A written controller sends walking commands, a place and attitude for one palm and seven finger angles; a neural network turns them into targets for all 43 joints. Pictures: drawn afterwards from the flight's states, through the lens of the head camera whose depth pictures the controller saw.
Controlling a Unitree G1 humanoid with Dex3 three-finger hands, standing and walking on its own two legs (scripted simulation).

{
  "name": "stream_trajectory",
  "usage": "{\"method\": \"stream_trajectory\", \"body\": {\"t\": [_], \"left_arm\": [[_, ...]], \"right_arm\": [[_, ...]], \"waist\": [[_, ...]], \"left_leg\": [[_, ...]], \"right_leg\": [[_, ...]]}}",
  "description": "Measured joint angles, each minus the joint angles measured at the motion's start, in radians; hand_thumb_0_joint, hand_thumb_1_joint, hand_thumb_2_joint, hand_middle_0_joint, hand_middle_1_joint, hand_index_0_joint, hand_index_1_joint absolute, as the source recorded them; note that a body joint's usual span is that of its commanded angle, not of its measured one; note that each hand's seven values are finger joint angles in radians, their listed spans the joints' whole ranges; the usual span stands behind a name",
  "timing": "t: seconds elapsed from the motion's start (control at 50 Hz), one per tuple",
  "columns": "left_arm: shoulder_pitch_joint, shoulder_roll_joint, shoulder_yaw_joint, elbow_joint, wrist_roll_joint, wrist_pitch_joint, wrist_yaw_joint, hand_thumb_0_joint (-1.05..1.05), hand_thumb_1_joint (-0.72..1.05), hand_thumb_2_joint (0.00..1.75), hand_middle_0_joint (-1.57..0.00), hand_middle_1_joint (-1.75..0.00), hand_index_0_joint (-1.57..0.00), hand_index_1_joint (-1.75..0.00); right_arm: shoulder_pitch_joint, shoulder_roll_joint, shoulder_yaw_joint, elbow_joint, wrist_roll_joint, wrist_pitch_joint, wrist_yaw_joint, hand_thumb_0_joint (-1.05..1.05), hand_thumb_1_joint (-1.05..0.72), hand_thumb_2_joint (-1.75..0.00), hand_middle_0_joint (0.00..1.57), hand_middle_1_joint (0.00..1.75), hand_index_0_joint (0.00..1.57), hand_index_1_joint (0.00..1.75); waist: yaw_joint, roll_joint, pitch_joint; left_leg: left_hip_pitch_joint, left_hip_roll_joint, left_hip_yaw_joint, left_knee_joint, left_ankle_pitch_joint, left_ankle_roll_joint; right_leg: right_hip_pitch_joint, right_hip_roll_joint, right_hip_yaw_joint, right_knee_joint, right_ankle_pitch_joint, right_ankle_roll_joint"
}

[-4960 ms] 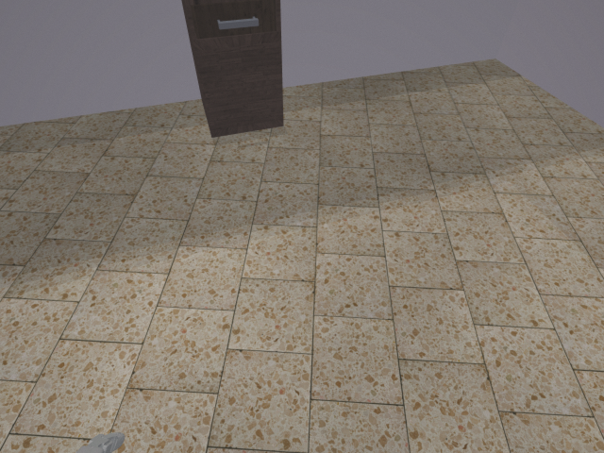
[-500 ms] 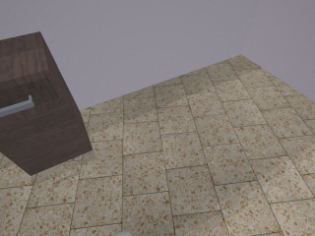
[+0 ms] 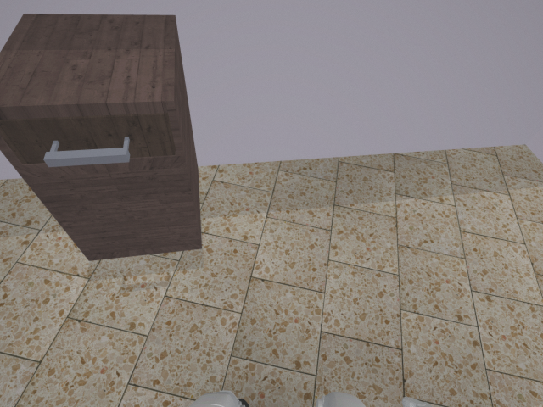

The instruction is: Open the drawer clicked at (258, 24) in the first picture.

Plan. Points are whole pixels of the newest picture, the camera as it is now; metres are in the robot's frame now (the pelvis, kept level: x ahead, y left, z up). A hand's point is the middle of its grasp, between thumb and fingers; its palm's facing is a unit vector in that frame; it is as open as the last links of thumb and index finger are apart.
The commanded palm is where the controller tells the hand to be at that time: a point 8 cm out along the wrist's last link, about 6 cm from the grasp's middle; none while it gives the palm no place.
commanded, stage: turn to face it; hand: left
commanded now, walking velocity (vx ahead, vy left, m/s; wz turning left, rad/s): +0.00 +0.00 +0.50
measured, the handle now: (90, 150) +0.65 +0.50 -0.14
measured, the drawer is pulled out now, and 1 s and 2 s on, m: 0.00 0.00 0.00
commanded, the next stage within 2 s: take the last steps up to it in 0.50 s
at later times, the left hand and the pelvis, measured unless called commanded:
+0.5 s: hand out of the picture +0.10 +0.15 -0.14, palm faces +0.21 -0.94 -0.27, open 7.4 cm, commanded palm none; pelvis +0.04 -0.06 +0.01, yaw +13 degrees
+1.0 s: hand out of the picture -0.09 +0.17 -0.17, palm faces +0.41 -0.89 -0.20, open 7.4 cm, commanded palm none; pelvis +0.05 +0.01 +0.01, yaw +19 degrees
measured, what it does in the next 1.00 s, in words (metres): steps on the spot, turning left: right foot, then left foot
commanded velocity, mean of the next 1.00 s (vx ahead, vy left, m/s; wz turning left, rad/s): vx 0.13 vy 0.03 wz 0.21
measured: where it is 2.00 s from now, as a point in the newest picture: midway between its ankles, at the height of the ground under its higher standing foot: (233, 379)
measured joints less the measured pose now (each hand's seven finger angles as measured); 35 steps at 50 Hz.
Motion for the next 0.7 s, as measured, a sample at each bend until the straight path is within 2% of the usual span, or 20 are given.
{"method": "stream_trajectory", "body": {"t": [0.08, 0.16, 0.26, 0.36, 0.4, 0.42, 0.46, 0.48, 0.54, 0.58, 0.62, 0.7], "left_arm": [[-0.073, 0.014, 0.009, -0.063, 0.005, 0.007, 0.001, 0.01, 0.91, 0.89, -0.20, -0.30, -0.20, -0.30], [-0.113, 0.023, 0.014, -0.095, 0.008, 0.019, 0.004, 0.00, 0.91, 0.89, -0.20, -0.30, -0.20, -0.30], [-0.134, 0.026, 0.012, -0.114, 0.007, 0.032, 0.008, 0.00, 0.91, 0.89, -0.20, -0.30, -0.20, -0.30], [-0.135, 0.010, -0.003, -0.127, 0.000, 0.028, 0.011, 0.01, 0.91, 0.89, -0.20, -0.30, -0.20, -0.30], [-0.126, 0.002, -0.010, -0.132, -0.004, 0.019, 0.012, 0.01, 0.91, 0.89, -0.20, -0.30, -0.20, -0.30], [-0.117, 0.000, -0.015, -0.135, -0.003, 0.011, 0.013, 0.01, 0.91, 0.89, -0.20, -0.30, -0.20, -0.30], [-0.102, -0.017, -0.024, -0.126, 0.004, 0.002, 0.015, 0.01, 0.91, 0.89, -0.20, -0.30, -0.20, -0.30], [-0.091, -0.023, -0.030, -0.122, 0.006, 0.002, 0.014, 0.01, 0.90, 0.89, -0.20, -0.30, -0.20, -0.30], [-0.060, -0.038, -0.038, -0.106, 0.005, 0.003, 0.015, 0.01, 0.90, 0.89, -0.21, -0.30, -0.21, -0.30], [-0.044, -0.043, -0.039, -0.094, 0.004, 0.002, 0.014, 0.01, 0.90, 0.89, -0.21, -0.30, -0.21, -0.30], [-0.031, -0.046, -0.040, -0.085, 0.006, -0.002, 0.013, 0.01, 0.90, 0.89, -0.21, -0.30, -0.21, -0.30], [0.002, -0.044, -0.037, -0.065, 0.011, -0.017, 0.008, 0.01, 0.91, 0.89, -0.21, -0.30, -0.21, -0.30]], "right_arm": [[0.020, 0.013, 0.001, 0.003, 0.000, 0.016, 0.003, 0.01, -0.91, -0.90, 0.20, 0.30, 0.20, 0.30], [0.046, 0.024, -0.006, -0.002, -0.003, 0.029, 0.006, 0.01, -0.91, -0.90, 0.20, 0.30, 0.21, 0.30], [0.080, 0.022, -0.016, -0.007, -0.009, 0.039, 0.007, 0.01, -0.91, -0.90, 0.20, 0.30, 0.21, 0.30], [0.108, 0.002, -0.027, 0.000, -0.011, 0.051, 0.003, 0.01, -0.91, -0.90, 0.20, 0.30, 0.21, 0.30], [0.119, -0.006, -0.030, 0.005, -0.007, 0.057, 0.002, 0.01, -0.91, -0.90, 0.20, 0.30, 0.21, 0.30], [0.125, -0.010, -0.032, 0.008, -0.003, 0.059, 0.003, 0.01, -0.91, -0.90, 0.20, 0.30, 0.21, 0.30], [0.122, -0.022, -0.040, 0.019, 0.003, 0.069, 0.002, 0.01, -0.91, -0.90, 0.20, 0.30, 0.21, 0.30], [0.124, -0.026, -0.044, 0.020, 0.002, 0.076, 0.002, 0.01, -0.91, -0.90, 0.20, 0.30, 0.20, 0.30], [0.125, -0.037, -0.051, 0.027, -0.002, 0.088, 0.004, 0.01, -0.91, -0.90, 0.20, 0.30, 0.20, 0.30], [0.122, -0.042, -0.052, 0.033, -0.001, 0.091, 0.007, 0.01, -0.91, -0.90, 0.20, 0.30, 0.20, 0.30], [0.115, -0.043, -0.051, 0.039, -0.001, 0.095, 0.007, 0.01, -0.91, -0.90, 0.20, 0.30, 0.20, 0.30], [0.094, -0.042, -0.043, 0.053, -0.004, 0.098, 0.010, 0.01, -0.91, -0.90, 0.20, 0.30, 0.20, 0.30]], "waist": [[-0.012, 0.008, -0.025], [-0.033, 0.014, -0.054], [-0.059, 0.025, -0.071], [-0.074, 0.049, -0.067], [-0.073, 0.056, -0.067], [-0.068, 0.055, -0.071], [-0.061, 0.076, -0.062], [-0.064, 0.078, -0.060], [-0.064, 0.079, -0.057], [-0.063, 0.078, -0.055], [-0.057, 0.073, -0.050], [-0.031, 0.059, -0.047]], "left_leg": [[0.036, -0.024, -0.040, -0.074, 0.032, 0.006], [0.055, -0.041, -0.078, -0.112, 0.044, 0.002], [0.059, -0.051, -0.119, -0.124, 0.047, -0.011], [0.039, -0.057, -0.158, -0.101, 0.039, -0.036], [0.022, -0.064, -0.172, -0.076, 0.030, -0.050], [0.007, -0.071, -0.175, -0.051, 0.019, -0.059], [-0.031, -0.065, -0.178, 0.067, -0.123, -0.090], [-0.059, -0.067, -0.172, 0.163, -0.192, -0.102], [-0.118, -0.046, -0.144, 0.420, -0.229, -0.132], [-0.127, -0.019, -0.136, 0.505, -0.209, -0.146], [-0.114, 0.007, -0.136, 0.521, -0.201, -0.158], [-0.053, 0.043, -0.127, 0.434, -0.219, -0.166]], "right_leg": [[-0.065, -0.006, 0.043, -0.092, 0.068, 0.013], [-0.063, 0.002, 0.063, -0.176, 0.094, 0.023], [-0.005, 0.032, 0.058, -0.307, 0.048, 0.022], [0.096, 0.078, 0.050, -0.489, 0.018, -0.001], [0.163, 0.092, 0.043, -0.622, 0.086, -0.011], [0.201, 0.091, 0.041, -0.700, 0.113, -0.031], [0.208, 0.100, 0.026, -0.703, 0.114, -0.078], [0.215, 0.094, 0.015, -0.704, 0.115, -0.091], [0.245, 0.073, -0.014, -0.733, 0.126, -0.101], [0.259, 0.062, -0.033, -0.747, 0.131, -0.100], [0.267, 0.051, -0.049, -0.752, 0.131, -0.099], [0.275, 0.030, -0.077, -0.759, 0.130, -0.091]]}}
